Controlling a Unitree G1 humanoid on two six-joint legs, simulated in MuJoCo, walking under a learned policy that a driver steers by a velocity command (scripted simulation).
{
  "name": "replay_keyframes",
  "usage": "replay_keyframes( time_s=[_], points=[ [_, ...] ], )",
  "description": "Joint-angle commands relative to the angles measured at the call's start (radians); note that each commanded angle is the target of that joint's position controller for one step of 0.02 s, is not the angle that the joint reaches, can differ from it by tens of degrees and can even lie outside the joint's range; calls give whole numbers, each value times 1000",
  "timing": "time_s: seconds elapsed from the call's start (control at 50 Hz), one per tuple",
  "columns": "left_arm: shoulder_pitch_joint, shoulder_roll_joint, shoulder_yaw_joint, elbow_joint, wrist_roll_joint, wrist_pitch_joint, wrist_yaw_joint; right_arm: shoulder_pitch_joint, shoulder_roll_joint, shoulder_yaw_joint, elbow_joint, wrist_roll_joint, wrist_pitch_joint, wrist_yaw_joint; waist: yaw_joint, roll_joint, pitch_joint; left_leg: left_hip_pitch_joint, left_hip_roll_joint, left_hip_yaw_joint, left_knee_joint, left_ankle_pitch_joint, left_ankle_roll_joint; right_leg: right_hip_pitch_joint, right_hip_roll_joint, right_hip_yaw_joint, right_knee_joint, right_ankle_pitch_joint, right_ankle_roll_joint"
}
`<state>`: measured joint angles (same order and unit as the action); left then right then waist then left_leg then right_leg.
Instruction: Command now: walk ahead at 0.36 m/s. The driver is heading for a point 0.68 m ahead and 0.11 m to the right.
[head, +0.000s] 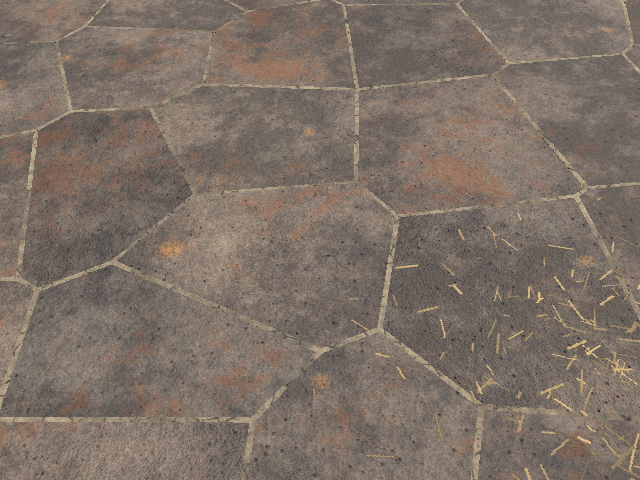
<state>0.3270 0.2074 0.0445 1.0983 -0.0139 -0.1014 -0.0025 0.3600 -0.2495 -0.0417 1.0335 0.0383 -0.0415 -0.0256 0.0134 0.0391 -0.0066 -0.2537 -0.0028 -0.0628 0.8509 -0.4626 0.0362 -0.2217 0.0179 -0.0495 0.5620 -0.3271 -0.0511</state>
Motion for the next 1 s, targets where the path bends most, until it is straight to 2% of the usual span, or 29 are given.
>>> replay_keyframes(
  time_s=[0.02, 0.06, 0.08, 0.1, 0.14, 0.2, 0.3, 0.34, 0.36, 0.38, 0.4, 0.42, 0.44, 0.46, 0.48, 0.5, 0.52, 0.54, 0.58, 0.64, 0.7, 0.76, 0.86, 0.9, 0.92, 0.94, 0.96, 0.98, 1.0],
  points=[
    [144, 123, 10, -5, 5, -25, -11, -116, -65, -8, -115, 14, -59, 15, 35, -151, 155, -573, 61, -39, 356, 80, 46, 270, -361, 597, -425, -222, -174],
    [99, 98, -3, -29, 6, -20, -17, -147, -96, -26, -111, -6, -69, 20, 20, -123, 148, -551, 107, -5, 262, 222, 49, 268, -281, 396, -433, 26, -113],
    [126, 72, -12, -24, 11, -13, -15, -159, -95, -31, -111, -11, -68, 27, 25, -132, 127, -521, 114, 16, 227, 259, 42, 272, -246, 317, -430, 144, -97],
    [161, 71, -15, -18, 15, -7, -10, -169, -74, -29, -112, -13, -64, 34, 30, -141, 111, -510, 112, 38, 202, 284, 29, 282, -230, 271, -425, 248, -97],
    [195, 98, -14, -18, 18, 3, 3, -231, -42, -22, -136, -15, -54, 40, 38, -126, 109, -528, 108, 65, 123, 324, 0, 283, -224, 219, -430, 373, -113],
    [189, 131, -11, -38, 21, 12, 19, -380, -14, -5, -195, -14, -52, 43, 59, -115, 140, -478, 84, 93, -90, 422, -25, 207, -208, 164, -464, 384, -117],
    [233, 149, 1, -29, 2, 14, 26, -508, -34, 4, -250, -5, -58, 64, 63, -129, 182, -398, 55, 102, -274, 498, 1, 229, -245, 125, -480, 406, -119],
    [217, 160, 10, -33, -1, 20, 27, -507, -56, -2, -262, -5, -65, 74, 33, -130, 161, -361, 44, 98, -313, 466, 30, 298, -269, 108, -428, 527, -104],
    [200, 172, 16, -40, 2, 24, 27, -471, -78, -12, -258, -6, -67, 75, 2, -144, 122, -294, 23, 108, -319, 440, 46, 327, -275, 99, -371, 687, -93],
    [185, 187, 22, -46, 7, 31, 27, -399, -108, -27, -241, -7, -68, 73, -42, -168, 57, -186, -10, 129, -307, 411, 64, 344, -274, 88, -276, 884, -82],
    [167, 183, 21, -55, 14, 40, 26, -239, -147, -51, -194, -4, -65, 66, -122, -174, -41, 9, -43, 148, -307, 403, 91, 315, -242, 59, -94, 1014, -61],
    [148, 172, 13, -75, 21, 43, 23, -57, -191, -72, -145, -5, -59, 56, -201, -156, -152, 298, 30, 66, -288, 394, 133, 140, -204, 47, 148, 893, -30],
    [254, 50, -18, -93, 24, 28, 11, 91, -282, -93, -114, -35, -51, 48, -161, 82, -326, 684, 303, -390, -343, 181, 283, -248, -37, 21, 559, 390, 32],
    [262, 20, -30, -75, 0, -3, 3, 79, -226, -71, -107, -34, -50, 52, -150, 190, -410, 706, 415, -734, -554, 67, 336, -388, 50, 166, 786, -215, 30],
    [163, 112, -3, -110, -34, -23, 0, -24, -162, -52, -115, -24, -57, 54, -132, 135, -222, 545, 378, -606, -586, 45, 271, -481, -13, 202, 858, -183, 5],
    [80, 141, 5, -135, -47, -30, 5, -120, -118, -38, -135, -25, -64, 54, -99, 59, -102, 365, 348, -426, -606, 127, 227, -473, -72, 169, 830, -92, -10],
    [45, 134, 12, -142, -40, -25, 16, -188, -87, -29, -137, -33, -74, 61, -58, -9, -35, 208, 309, -301, -641, 227, 195, -423, -117, 154, 758, -14, -12],
    [59, 124, 23, -135, -28, -7, 24, -223, -54, -20, -133, -42, -85, 65, -18, 9, -14, 116, 264, -193, -671, 286, 163, -353, -151, 160, 696, 33, -15],
    [108, 70, 21, -123, -25, 28, 25, -214, -43, -19, -108, -49, -90, 66, 13, 41, 9, 18, 233, -86, -718, 326, 156, -284, -166, 159, 652, 57, -17],
    [26, 83, 32, -169, -17, 50, 29, -180, -87, -28, -80, -53, -97, 49, 19, 29, 66, -1, 232, 7, -766, 382, 170, -391, -172, 173, 576, 159, -1],
    [-74, 93, 38, -211, -10, 38, 17, -142, -107, -29, -71, -58, -93, 27, -2, 1, 80, 67, 224, 79, -769, 460, 157, -478, -155, 181, 405, 328, 13],
    [-186, 73, 26, -253, -5, 28, -6, -109, -129, -29, -72, -51, -86, 11, -38, -15, 90, 113, 213, 161, -774, 508, 132, -458, -138, 102, 224, 446, 15],
    [-345, 56, 8, -349, -7, 29, -44, 7, -156, -36, -44, -34, -47, 3, -94, -34, 124, 350, 275, 213, -684, 641, 123, -555, -117, 28, 86, 355, -8],
    [-347, 73, 14, -381, -11, 29, -61, -8, -175, -43, -56, -32, -28, 0, -70, -7, 102, 397, 290, 244, -597, 865, 105, -502, -81, -21, 61, 255, -36],
    [-320, 91, 23, -387, -6, 30, -65, -20, -185, -45, -65, -32, -18, -4, -43, 18, 75, 394, 286, 255, -513, 1087, 93, -423, -40, -55, 58, 204, -52],
    [-229, 121, 39, -374, -3, 29, -68, -30, -193, -47, -72, -35, -7, -9, 10, 44, 18, 380, 276, 260, -374, 1266, 79, -297, 8, -78, 56, 174, -70],
    [-73, 173, 67, -338, -2, 25, -63, -48, -192, -43, -81, -33, -1, -11, 91, 39, -66, 316, 240, 271, -177, 1270, 48, -80, 47, -70, -29, 280, -100],
    [53, 254, 95, -313, 9, 28, -42, -48, -182, -34, -105, -37, -12, -10, 144, -37, -166, 94, 184, 272, 99, 967, -3, 225, -57, 90, -49, 548, -152],
    [34, 351, 99, -321, 30, 29, -27, 106, -20, 18, -132, -67, -41, 19, 12, -300, -332, -344, -17, 212, 518, -150, -72, 637, -407, 599, -9, 925, -382]
  ],
)
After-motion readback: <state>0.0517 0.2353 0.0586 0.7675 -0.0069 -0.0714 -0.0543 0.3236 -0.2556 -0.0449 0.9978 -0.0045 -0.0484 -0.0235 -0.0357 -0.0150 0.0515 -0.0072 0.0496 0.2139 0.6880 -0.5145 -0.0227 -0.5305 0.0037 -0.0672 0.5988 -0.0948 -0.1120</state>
